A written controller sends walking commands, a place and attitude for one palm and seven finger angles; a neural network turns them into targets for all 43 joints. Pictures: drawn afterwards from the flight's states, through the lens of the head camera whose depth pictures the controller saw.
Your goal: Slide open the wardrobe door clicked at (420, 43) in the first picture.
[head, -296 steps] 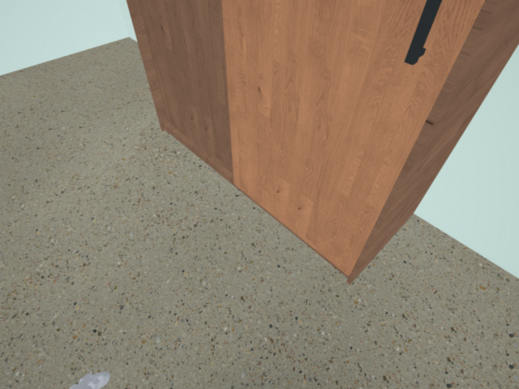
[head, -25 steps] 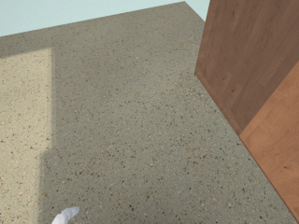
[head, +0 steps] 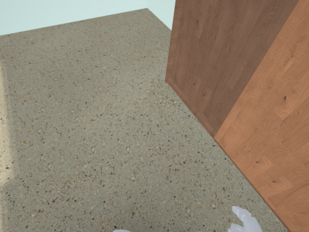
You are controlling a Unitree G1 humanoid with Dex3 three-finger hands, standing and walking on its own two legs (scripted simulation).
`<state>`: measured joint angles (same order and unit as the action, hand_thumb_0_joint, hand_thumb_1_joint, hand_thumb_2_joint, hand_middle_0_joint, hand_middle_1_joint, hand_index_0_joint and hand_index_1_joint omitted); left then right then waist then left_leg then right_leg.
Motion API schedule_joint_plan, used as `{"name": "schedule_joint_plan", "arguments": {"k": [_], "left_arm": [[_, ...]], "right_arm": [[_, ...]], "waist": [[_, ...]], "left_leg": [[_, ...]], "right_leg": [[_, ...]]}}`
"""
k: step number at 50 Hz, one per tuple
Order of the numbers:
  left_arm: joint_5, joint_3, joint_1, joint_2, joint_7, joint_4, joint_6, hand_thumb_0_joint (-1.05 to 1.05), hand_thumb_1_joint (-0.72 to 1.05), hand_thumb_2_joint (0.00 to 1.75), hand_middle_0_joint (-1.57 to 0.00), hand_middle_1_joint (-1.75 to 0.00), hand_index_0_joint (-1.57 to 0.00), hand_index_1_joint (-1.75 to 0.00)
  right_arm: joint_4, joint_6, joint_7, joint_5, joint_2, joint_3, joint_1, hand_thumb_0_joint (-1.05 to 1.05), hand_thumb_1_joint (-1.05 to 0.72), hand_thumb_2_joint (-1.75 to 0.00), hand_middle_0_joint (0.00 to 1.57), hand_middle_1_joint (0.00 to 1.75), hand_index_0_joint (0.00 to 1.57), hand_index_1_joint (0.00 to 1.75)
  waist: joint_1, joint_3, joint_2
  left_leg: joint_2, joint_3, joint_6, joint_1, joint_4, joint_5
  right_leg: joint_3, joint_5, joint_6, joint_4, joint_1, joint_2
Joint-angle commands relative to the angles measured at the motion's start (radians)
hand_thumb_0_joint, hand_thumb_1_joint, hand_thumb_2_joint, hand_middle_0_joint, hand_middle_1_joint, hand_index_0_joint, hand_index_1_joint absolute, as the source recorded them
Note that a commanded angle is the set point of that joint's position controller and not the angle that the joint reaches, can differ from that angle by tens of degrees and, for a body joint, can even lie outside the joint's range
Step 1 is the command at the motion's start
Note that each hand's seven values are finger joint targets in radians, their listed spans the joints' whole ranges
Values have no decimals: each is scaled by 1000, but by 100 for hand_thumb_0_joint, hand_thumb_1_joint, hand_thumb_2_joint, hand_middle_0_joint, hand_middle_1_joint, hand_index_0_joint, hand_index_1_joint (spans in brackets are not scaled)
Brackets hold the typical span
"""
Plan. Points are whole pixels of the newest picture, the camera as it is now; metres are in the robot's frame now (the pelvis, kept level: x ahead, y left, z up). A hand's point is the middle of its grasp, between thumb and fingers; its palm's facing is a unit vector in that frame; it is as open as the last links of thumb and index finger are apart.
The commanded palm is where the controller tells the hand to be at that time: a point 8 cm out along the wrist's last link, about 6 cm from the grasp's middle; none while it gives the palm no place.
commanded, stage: turn to face it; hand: right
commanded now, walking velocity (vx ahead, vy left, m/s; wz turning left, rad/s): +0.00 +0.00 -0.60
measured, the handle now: out of the picture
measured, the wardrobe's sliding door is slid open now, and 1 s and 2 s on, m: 0.00 0.00 0.00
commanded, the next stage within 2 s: take the last steps up to it in 1.38 s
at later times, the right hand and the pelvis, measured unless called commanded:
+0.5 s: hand out of the picture -0.05 -0.21 -0.17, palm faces +0.36 +0.89 -0.27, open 7.4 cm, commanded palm none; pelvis +0.00 +0.00 +0.00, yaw -20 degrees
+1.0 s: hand out of the picture +0.02 -0.27 -0.14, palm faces +0.56 +0.78 -0.27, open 7.4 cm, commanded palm none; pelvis +0.01 -0.01 +0.01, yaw -36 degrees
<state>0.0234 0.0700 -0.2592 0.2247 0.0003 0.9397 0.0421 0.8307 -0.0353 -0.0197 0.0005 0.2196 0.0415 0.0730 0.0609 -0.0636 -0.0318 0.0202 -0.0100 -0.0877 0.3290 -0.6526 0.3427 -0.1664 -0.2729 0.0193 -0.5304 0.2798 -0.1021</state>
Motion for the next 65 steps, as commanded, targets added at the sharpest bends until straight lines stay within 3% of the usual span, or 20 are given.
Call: {"name": "schedule_joint_plan", "arguments": {"k": [1, 2, 3, 6, 10, 21, 24, 25, 26, 27, 28, 34, 45, 52, 53, 54, 55, 56, 59, 65], "left_arm": [[-22, 38, 19, 86, -2, -116, -31, 0, 90, 90, -20, -30, -20, -30], [-9, 51, 25, 137, -7, -124, -22, 0, 90, 90, -20, -30, -20, -30], [-3, 54, 26, 140, -2, -104, -9, 0, 90, 90, -20, -30, -20, -30], [0, 50, 10, 122, 20, -60, 12, 0, 90, 90, -20, -30, -20, -30], [-2, 42, 34, 110, 29, -57, 22, 0, 90, 90, -20, -30, -20, -30], [-12, 9, 199, 83, 32, -111, 4, 0, 90, 90, -20, -30, -20, -30], [-11, 13, 123, 111, 29, -105, -12, 0, 90, 90, -20, -30, -20, -30], [-7, 27, 33, 161, 29, -85, -23, 0, 90, 90, -20, -30, -20, -30], [-1, 59, -35, 287, 21, -80, -34, 0, 90, 90, -20, -30, -20, -30], [-17, 66, -98, 337, 12, -55, -27, 0, 90, 90, -20, -30, -20, -30], [-16, 57, -76, 308, 5, -50, -22, 0, 90, 90, -20, -30, -20, -30], [-10, 23, 86, 205, -13, -102, -39, 0, 90, 90, -20, -30, -20, -30], [0, 45, -17, 208, -12, -79, -32, 0, 90, 90, -20, -30, -20, -30], [-6, 51, 47, 192, -10, -93, -19, 0, 90, 90, -20, -30, -20, -30], [-14, 47, 39, 156, -5, -97, -21, 0, 90, 90, -20, -30, -20, -30], [-24, 36, 8, 83, -2, -108, -23, 0, 90, 90, -20, -30, -20, -30], [-10, 47, 13, 120, -6, -120, -17, 0, 90, 90, -20, -30, -20, -30], [-2, 54, 13, 129, -1, -113, -7, 0, 90, 90, -20, -30, -20, -30], [2, 53, -20, 119, 17, -51, 16, 0, 90, 90, -20, -30, -20, -30], [1, 37, 27, 101, 20, -40, 23, 0, 90, 90, -20, -30, -20, -30]], "right_arm": [[-41, 49, -25, 19, 264, 68, 168, 0, -90, -90, 20, 30, 20, 30], [-46, 43, -23, 16, 271, 64, 185, 0, -90, -90, 20, 30, 20, 30], [-54, 44, -25, 14, 219, 57, 129, 0, -90, -90, 20, 30, 20, 30], [-68, 46, -17, 12, 142, 33, 36, 0, -90, -90, 20, 30, 20, 30], [-43, 52, -15, 15, 147, 35, 113, 0, -90, -90, 20, 30, 20, 30], [7, 33, -12, 31, 212, 60, 224, 0, -90, -90, 20, 30, 20, 30], [18, 29, -8, 24, 226, 68, 207, 0, -90, -90, 20, 30, 20, 30], [10, 26, -5, 15, 218, 67, 203, 0, -90, -90, 20, 30, 20, 30], [-26, 24, 5, 4, 150, 55, 201, 0, -90, -90, 20, 30, 20, 30], [-58, 15, -1, 11, 127, 36, 144, 0, -90, -90, 20, 30, 20, 30], [-54, 5, -5, 16, 148, 40, 128, 0, -90, -90, 20, 30, 20, 30], [7, 3, 8, 16, 146, 52, 142, 0, -90, -90, 20, 30, 20, 30], [-71, 9, -3, 8, 123, 41, -25, 0, -90, -90, 20, 30, 20, 30], [-47, 27, -13, -4, 125, 39, 104, 0, -90, -90, 20, 30, 20, 30], [-36, 38, -17, 2, 163, 46, 145, 0, -90, -90, 20, 30, 20, 30], [-38, 47, -25, 18, 255, 62, 158, 0, -90, -90, 20, 30, 20, 30], [-45, 40, -23, 19, 276, 61, 165, 0, -90, -90, 20, 30, 20, 30], [-58, 34, -22, 17, 247, 52, 129, 0, -90, -90, 20, 30, 20, 30], [-66, 40, -18, 11, 148, 32, 21, 0, -90, -90, 20, 30, 20, 30], [-12, 49, -15, 17, 149, 34, 155, 0, -90, -90, 20, 30, 20, 30]], "waist": [[-102, 211, 324], [-101, 197, 266], [-72, 134, 197], [-23, 25, 181], [-43, 28, 222], [-108, 68, 255], [-67, 130, 205], [-12, 193, 89], [22, 233, -233], [42, 256, -270], [27, 221, -171], [-55, 110, -94], [-9, 109, -115], [-79, 156, -111], [-95, 178, -8], [-98, 196, 293], [-98, 172, 299], [-76, 115, 190], [-18, 5, 198], [-61, 18, 222]], "left_leg": [[409, -358, 147, -490, 329, -408], [502, -380, 244, -351, 324, -468], [439, -284, 249, -257, 340, -403], [295, -82, 188, -149, 330, -381], [276, 26, 170, -197, 324, -433], [348, 119, 198, -273, 224, -599], [347, 176, 148, -246, 81, -583], [318, 209, 100, -149, -106, -504], [156, 229, 10, 175, -352, 84], [104, 111, -5, 268, -471, 356], [134, 62, 7, 263, -517, 313], [104, 22, -23, 225, -535, 38], [50, -17, -35, 200, -289, 94], [-7, 5, 5, -186, 177, -108], [73, -59, 21, -334, 301, -190], [350, -316, 110, -482, 365, -274], [494, -397, 215, -334, 362, -354], [452, -314, 239, -195, 368, -275], [293, -126, 176, -79, 373, -216], [267, -31, 177, -158, 364, -251]], "right_leg": [[31, -233, -55, -299, 322, 22], [62, -364, -64, -498, 309, 32], [35, -292, -64, -616, 303, 68], [97, -123, -86, -729, 301, 113], [138, -60, -110, -707, 313, 129], [266, -144, -81, -260, 165, 137], [286, -11, -56, -12, -16, 124], [235, 173, -37, 120, -200, 150], [-130, 592, 84, 133, -407, 422], [-231, 943, 185, 115, -414, 535], [-143, 879, 205, 109, -367, 529], [-23, 662, 115, 157, -191, 319], [-216, 590, 165, 142, -208, 312], [-263, 471, 98, 42, 1, 230], [-219, 285, 44, -25, 110, 178], [-27, -151, -41, -231, 310, 46], [54, -350, -64, -437, 314, 16], [40, -300, -59, -582, 285, 48], [78, -128, -73, -706, 276, 107], [122, -62, -101, -651, 274, 121]]}}
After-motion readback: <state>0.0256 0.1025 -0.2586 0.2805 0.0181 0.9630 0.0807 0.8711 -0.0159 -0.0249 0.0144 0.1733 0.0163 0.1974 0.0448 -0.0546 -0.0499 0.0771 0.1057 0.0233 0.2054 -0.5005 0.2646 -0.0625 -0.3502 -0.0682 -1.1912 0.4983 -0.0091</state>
